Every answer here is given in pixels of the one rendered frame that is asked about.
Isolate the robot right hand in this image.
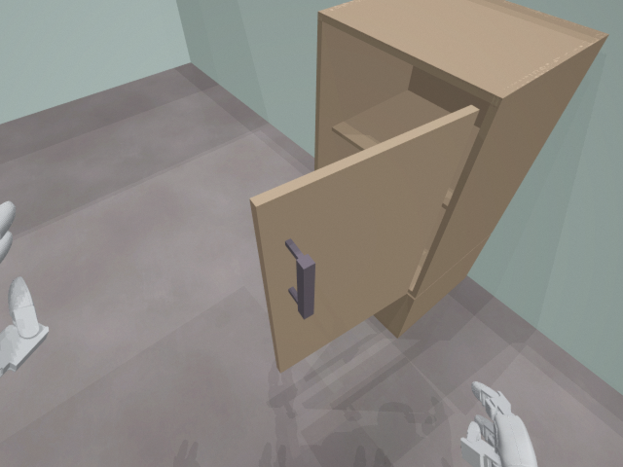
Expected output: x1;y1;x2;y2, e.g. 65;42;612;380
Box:
460;381;537;467

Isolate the handle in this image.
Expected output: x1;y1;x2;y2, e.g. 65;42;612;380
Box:
285;238;315;320

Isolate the robot left hand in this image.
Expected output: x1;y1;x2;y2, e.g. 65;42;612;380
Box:
0;201;49;377

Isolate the cupboard door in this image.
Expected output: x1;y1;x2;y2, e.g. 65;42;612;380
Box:
249;105;480;373

